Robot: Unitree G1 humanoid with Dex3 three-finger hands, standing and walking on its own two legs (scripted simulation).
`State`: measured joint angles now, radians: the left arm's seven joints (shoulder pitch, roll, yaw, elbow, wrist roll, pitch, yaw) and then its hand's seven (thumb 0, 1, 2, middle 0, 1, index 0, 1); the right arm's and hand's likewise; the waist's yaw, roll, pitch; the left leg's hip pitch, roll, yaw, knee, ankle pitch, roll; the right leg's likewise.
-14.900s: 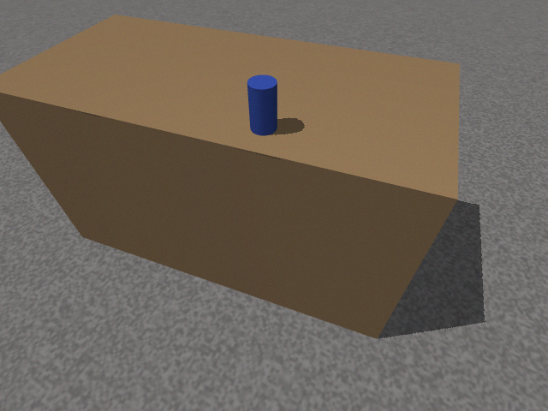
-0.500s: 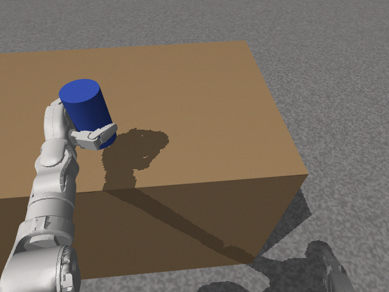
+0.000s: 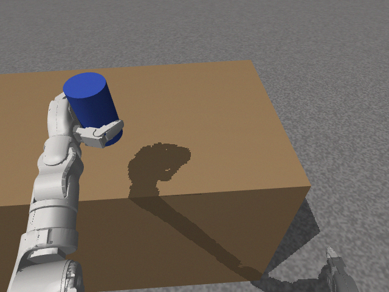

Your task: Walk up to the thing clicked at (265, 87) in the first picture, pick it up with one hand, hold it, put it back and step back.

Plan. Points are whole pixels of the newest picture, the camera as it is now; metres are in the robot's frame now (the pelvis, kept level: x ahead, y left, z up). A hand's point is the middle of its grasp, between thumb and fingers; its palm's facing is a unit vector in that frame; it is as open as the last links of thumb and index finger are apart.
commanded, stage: lift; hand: left
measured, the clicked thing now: (96, 112) +0.41 +0.20 +0.21
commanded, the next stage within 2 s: hold in 0.94 s
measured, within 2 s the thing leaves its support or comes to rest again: neither
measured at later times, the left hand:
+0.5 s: hand (88, 111) +0.35 +0.18 +0.25, palm faces +0.19 -0.98 -0.02, open 9.8 cm
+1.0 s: hand (76, 104) +0.33 +0.18 +0.28, palm faces +0.17 -0.99 +0.00, open 9.8 cm
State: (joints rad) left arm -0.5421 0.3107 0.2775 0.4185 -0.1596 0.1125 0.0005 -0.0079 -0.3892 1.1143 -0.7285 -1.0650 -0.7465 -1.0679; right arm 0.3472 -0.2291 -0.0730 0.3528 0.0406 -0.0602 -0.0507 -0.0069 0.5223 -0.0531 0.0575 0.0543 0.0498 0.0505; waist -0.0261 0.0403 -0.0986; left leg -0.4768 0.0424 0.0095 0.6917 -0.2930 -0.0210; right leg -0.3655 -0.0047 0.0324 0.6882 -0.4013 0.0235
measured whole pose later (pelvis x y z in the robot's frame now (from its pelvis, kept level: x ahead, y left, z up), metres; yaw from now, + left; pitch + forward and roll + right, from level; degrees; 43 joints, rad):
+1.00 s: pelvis -0.02 +0.00 +0.01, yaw +1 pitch -2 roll +0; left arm -0.50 0.28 0.30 -0.05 -0.23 0.65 0.01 -0.01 -0.39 1.13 -0.72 -1.07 -0.74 -1.08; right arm 0.28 -0.25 -0.11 0.56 0.06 -0.17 -0.03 -0.01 0.52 -0.05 0.06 0.05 0.05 0.05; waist 0.01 0.08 -0.07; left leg -0.31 0.03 0.00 0.56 -0.21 -0.02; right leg -0.20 -0.02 0.01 0.57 -0.34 0.02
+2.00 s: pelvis -0.01 +0.00 +0.01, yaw +1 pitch -2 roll +0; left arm -0.54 0.29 0.32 -0.12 -0.26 0.80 0.01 -0.01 -0.39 1.13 -0.72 -1.08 -0.74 -1.08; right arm 0.28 -0.25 -0.09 0.58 0.08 -0.20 -0.01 -0.01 0.52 -0.06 0.06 0.05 0.05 0.05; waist 0.03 0.09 -0.09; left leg -0.30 0.02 0.00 0.56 -0.22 -0.02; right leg -0.20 -0.02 0.02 0.58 -0.35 0.02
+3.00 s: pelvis -0.02 +0.00 +0.01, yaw +1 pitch -2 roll +0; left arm -0.52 0.29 0.31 -0.12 -0.26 0.81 -0.01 -0.01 -0.39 1.14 -0.71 -1.09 -0.73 -1.10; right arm 0.28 -0.24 -0.08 0.59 0.08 -0.21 -0.02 -0.01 0.52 -0.06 0.05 0.05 0.05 0.05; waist 0.03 0.09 -0.09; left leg -0.31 0.02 0.00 0.56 -0.21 -0.02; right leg -0.21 -0.02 0.01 0.58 -0.34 0.02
